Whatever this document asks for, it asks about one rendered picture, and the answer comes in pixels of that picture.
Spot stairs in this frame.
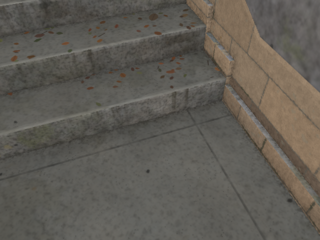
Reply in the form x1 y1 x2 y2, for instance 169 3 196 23
0 0 226 160

